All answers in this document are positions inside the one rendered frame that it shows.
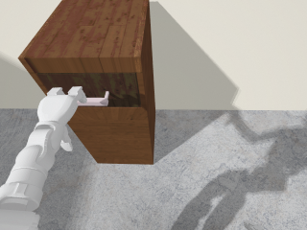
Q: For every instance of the left robot upper arm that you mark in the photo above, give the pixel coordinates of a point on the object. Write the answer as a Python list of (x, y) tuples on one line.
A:
[(18, 220)]

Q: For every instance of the handle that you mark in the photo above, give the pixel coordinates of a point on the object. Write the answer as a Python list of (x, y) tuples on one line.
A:
[(95, 101)]

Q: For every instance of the robot left forearm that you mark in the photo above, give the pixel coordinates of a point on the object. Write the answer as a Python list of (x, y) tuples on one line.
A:
[(23, 188)]

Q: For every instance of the robot right hand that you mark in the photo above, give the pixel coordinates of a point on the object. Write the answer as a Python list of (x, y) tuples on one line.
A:
[(252, 226)]

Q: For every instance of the cabinet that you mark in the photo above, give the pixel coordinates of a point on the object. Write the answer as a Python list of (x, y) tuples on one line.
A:
[(102, 36)]

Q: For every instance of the robot left hand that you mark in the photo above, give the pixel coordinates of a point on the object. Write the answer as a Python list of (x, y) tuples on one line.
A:
[(60, 108)]

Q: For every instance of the drawer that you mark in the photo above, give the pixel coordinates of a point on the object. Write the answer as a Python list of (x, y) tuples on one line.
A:
[(122, 87)]

